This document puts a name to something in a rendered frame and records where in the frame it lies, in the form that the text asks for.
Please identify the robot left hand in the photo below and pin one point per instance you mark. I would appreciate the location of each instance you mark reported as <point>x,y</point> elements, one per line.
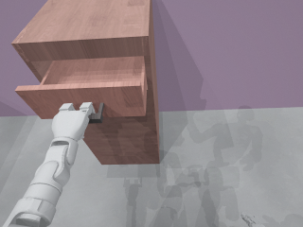
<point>72,123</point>

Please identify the drawer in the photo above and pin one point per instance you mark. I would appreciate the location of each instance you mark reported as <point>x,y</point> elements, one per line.
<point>120,83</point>

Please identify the robot right hand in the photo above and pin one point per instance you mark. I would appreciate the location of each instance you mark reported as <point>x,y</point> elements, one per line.
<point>252,221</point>

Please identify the handle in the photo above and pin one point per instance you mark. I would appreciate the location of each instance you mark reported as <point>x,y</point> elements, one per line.
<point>95,118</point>

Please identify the cabinet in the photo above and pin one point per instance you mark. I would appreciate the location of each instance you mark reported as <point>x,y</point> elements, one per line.
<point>97,29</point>

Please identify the left robot forearm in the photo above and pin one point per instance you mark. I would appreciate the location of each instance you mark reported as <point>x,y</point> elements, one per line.
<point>37,208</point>

